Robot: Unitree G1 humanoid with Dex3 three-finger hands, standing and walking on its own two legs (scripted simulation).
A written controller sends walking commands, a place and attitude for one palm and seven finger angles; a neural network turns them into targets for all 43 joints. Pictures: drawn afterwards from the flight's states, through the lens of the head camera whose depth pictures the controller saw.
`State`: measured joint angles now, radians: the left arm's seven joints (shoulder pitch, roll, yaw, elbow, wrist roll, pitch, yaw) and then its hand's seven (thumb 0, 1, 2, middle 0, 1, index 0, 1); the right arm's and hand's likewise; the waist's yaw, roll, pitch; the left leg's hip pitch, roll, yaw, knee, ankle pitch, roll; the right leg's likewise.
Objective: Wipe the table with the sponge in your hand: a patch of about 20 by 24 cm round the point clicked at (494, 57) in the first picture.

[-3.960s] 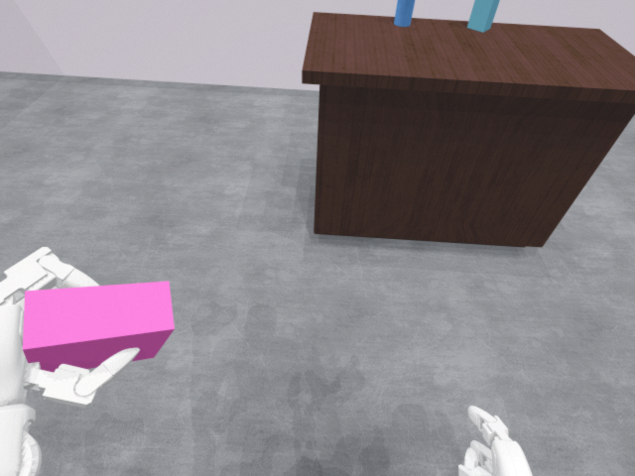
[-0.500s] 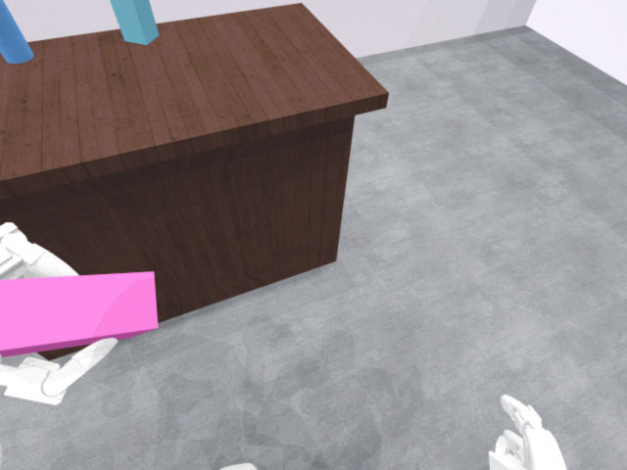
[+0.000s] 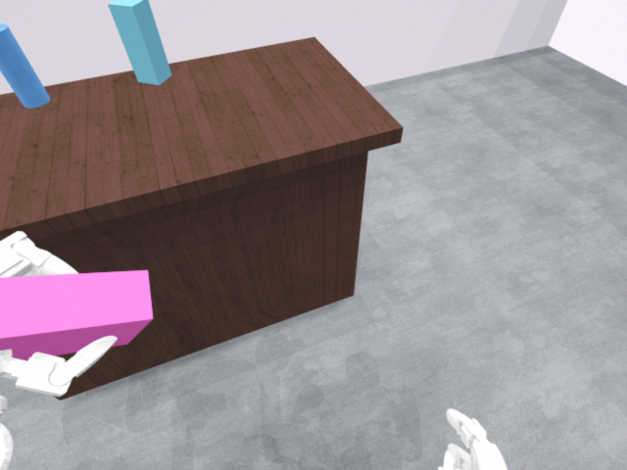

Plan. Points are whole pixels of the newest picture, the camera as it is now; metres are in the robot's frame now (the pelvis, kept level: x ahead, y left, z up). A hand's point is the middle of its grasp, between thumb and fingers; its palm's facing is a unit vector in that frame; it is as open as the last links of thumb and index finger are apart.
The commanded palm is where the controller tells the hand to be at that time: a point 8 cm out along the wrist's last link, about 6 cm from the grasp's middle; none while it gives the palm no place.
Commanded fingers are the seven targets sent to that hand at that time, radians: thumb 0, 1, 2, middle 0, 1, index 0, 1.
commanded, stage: take the last steps up to it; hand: left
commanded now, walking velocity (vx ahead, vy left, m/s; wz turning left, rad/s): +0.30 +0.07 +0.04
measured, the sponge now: (94, 315) +0.22 +0.23 +0.16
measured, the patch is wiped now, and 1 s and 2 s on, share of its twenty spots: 0.00 0.00 0.00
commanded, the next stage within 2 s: come to a stop and stand still in 1.44 s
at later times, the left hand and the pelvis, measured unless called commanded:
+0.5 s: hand (81, 228) +0.32 +0.28 +0.17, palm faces +0.47 -0.80 -0.37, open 9.1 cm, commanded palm +0.25 +0.31 +0.18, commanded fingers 0.00 0.10 1.30 -1.20 -1.60 -1.20 -1.60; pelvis +0.10 +0.03 +0.00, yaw +1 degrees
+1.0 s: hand (169, 186) +0.40 +0.21 +0.17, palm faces +0.38 -0.81 -0.44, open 9.1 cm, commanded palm +0.33 +0.26 +0.18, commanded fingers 0.00 0.10 1.30 -1.20 -1.60 -1.20 -1.60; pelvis +0.18 -0.02 +0.01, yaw +2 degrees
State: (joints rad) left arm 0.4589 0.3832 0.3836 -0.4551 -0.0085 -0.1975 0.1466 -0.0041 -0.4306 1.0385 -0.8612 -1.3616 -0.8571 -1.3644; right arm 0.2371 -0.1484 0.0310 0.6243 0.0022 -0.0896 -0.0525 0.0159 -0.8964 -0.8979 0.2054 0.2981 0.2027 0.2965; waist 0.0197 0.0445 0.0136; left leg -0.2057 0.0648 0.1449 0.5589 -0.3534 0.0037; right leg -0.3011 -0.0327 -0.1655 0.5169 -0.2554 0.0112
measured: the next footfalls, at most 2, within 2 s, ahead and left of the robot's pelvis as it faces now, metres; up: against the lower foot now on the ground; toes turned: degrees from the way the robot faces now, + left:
left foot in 0.40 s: +0.17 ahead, +0.14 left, +0.00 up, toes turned +10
right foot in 0.78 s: +0.23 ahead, -0.09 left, +0.00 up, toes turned -8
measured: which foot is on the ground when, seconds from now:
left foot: down 0.00-0.00, up 0.02-0.38, down 0.40-0.80, up 0.82-1.00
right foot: down 0.00-0.40, up 0.42-0.76, down 0.78-1.00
